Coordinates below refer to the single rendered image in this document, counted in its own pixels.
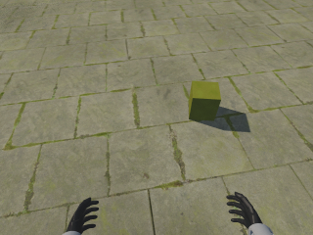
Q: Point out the right robot hand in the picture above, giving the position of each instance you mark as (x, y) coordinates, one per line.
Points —
(248, 212)

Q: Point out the carton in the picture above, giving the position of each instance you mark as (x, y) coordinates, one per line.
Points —
(204, 100)

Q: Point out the right robot forearm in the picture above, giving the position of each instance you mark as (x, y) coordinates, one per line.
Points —
(259, 229)

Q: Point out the left robot hand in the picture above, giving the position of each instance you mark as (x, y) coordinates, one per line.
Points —
(79, 218)

